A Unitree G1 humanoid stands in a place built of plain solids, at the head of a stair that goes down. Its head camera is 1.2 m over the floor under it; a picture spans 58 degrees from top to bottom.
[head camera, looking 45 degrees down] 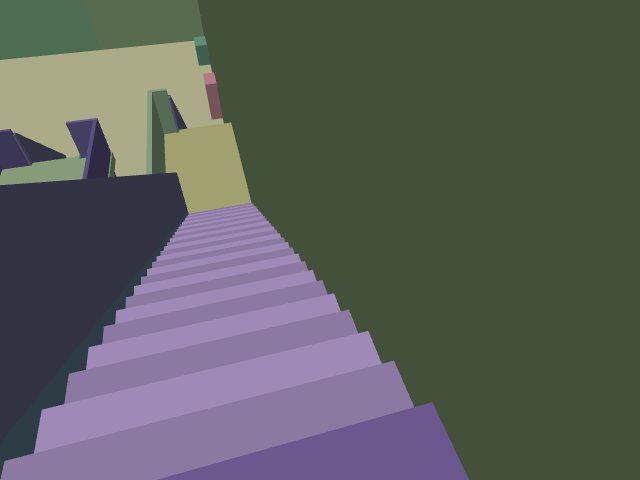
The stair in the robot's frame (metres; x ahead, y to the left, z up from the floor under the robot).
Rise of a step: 0.16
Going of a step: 0.23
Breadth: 1.24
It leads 15 degrees to the left of straight ahead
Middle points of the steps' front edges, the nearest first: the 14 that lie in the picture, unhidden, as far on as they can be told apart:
0.38 0.27 0.00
0.61 0.34 -0.16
0.83 0.40 -0.32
1.05 0.46 -0.48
1.28 0.52 -0.64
1.50 0.58 -0.80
1.72 0.64 -0.96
1.95 0.71 -1.12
2.17 0.77 -1.28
2.39 0.83 -1.44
2.62 0.89 -1.60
2.84 0.95 -1.76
3.06 1.01 -1.92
3.28 1.07 -2.08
